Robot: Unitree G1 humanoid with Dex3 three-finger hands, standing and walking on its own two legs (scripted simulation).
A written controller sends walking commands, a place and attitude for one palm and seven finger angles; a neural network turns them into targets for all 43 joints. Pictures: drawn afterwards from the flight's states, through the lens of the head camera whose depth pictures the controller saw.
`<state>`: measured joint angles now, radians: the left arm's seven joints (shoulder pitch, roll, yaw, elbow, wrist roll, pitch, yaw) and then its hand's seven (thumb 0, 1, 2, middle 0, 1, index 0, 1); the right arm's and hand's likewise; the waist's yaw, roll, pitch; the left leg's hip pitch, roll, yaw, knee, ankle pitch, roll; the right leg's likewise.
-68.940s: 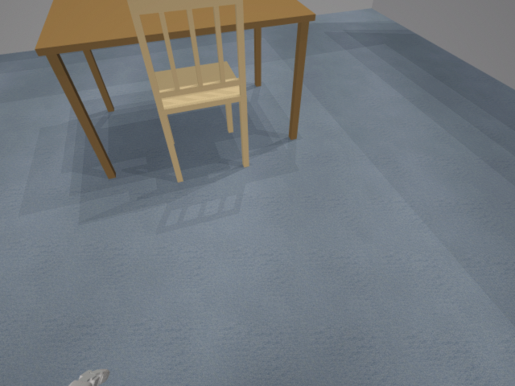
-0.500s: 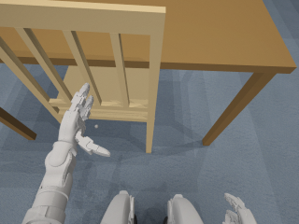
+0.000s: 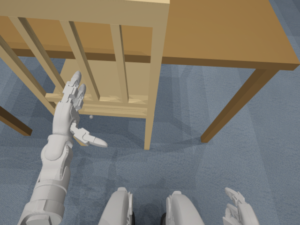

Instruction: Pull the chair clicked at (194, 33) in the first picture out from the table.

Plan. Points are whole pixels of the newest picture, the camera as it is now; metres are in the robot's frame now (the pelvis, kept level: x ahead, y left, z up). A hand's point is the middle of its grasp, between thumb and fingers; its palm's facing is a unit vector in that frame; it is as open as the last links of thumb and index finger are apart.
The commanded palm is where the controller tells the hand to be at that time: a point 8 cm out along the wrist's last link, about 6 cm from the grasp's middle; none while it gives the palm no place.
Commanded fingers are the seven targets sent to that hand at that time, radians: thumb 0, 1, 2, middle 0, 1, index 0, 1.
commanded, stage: push the fingers through the gap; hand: left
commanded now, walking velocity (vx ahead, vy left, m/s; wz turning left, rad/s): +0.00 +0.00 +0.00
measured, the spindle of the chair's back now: (85, 68) +0.52 +0.20 +0.05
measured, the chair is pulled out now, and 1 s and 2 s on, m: -0.10 -0.11 -0.11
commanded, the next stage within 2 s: aim the fingers beside a spindle in 0.54 s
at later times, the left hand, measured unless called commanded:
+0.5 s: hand (91, 104) +0.41 +0.17 +0.03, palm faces -0.04 -1.00 -0.04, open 16.7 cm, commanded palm +0.41 +0.20 +0.03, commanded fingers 0.00 -0.50 0.30 -0.06 -0.08 -0.06 -0.08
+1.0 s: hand (89, 104) +0.41 +0.17 +0.03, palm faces -0.04 -1.00 -0.04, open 16.5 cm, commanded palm +0.41 +0.20 +0.03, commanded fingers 0.00 -0.50 0.30 -0.06 -0.08 -0.06 -0.08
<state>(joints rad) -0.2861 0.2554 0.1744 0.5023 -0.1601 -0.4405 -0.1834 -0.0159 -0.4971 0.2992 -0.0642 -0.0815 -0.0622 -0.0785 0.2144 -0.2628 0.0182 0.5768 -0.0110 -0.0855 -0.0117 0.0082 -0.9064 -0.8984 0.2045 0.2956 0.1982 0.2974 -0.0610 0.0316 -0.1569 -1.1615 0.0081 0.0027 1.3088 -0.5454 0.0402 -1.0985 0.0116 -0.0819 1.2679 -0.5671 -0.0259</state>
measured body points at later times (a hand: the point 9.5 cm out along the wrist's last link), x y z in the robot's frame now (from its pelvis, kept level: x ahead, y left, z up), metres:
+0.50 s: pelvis -0.01 +0.00 -0.01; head +0.11 +0.02 +0.42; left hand +0.41 +0.22 +0.04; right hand +0.09 -0.26 -0.12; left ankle +0.04 +0.09 -0.62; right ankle +0.02 -0.11 -0.62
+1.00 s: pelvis -0.04 +0.00 -0.02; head +0.08 +0.03 +0.42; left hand +0.41 +0.23 +0.04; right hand +0.05 -0.26 -0.13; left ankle +0.04 +0.09 -0.62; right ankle +0.02 -0.11 -0.62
